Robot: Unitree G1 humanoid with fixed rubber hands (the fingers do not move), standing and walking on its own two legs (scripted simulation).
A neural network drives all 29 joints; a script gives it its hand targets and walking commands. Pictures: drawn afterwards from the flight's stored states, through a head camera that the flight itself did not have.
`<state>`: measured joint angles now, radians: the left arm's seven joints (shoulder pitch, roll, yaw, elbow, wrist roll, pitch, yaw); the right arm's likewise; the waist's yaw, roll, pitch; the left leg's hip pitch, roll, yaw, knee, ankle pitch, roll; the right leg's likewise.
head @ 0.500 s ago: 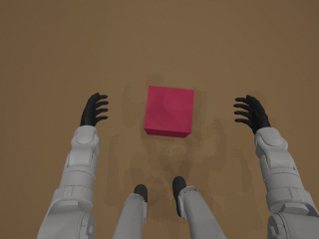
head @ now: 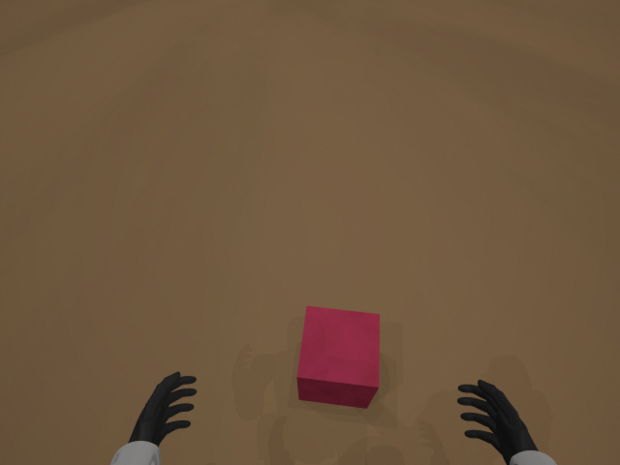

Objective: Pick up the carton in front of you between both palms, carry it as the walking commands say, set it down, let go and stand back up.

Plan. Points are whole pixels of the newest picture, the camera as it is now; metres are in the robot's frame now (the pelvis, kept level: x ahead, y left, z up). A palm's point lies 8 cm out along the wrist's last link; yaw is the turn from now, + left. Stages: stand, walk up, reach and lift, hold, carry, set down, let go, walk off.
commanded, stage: let go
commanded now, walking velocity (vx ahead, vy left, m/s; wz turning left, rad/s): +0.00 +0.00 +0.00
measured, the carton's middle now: (337, 358) +0.46 -0.07 -0.65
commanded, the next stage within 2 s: stand in 0.50 s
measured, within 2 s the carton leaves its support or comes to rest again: neither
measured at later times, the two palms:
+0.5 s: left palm (140, 462) +0.16 +0.23 -0.07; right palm (522, 444) +0.16 -0.24 -0.06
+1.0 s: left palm out of the picture +0.14 +0.23 -0.12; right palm out of the picture +0.12 -0.28 -0.12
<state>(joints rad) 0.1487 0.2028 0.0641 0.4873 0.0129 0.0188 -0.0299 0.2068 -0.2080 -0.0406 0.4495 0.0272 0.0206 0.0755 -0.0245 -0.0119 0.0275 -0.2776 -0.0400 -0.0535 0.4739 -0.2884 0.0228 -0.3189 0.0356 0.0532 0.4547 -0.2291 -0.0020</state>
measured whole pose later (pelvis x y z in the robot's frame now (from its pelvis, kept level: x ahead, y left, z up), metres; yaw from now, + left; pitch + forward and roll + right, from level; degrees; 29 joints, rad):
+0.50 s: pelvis +0.00 +0.00 +0.00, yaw -1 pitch -5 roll +0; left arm 0.23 0.21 0.03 0.46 -0.01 0.10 -0.03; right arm 0.21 -0.23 -0.03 0.39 -0.02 0.21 0.03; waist 0.00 0.01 0.09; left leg -0.07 -0.03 -0.04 0.48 -0.32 0.02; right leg -0.13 0.04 0.06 0.49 -0.27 -0.01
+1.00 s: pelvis +0.05 -0.02 -0.01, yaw -2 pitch +4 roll +0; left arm 0.33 0.24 0.00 0.78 0.02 -0.04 0.02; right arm 0.34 -0.27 0.01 0.71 -0.02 -0.03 -0.05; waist -0.01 0.02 -0.10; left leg -0.21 0.01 0.00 0.57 -0.43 0.00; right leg -0.29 0.07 0.06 0.60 -0.38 -0.03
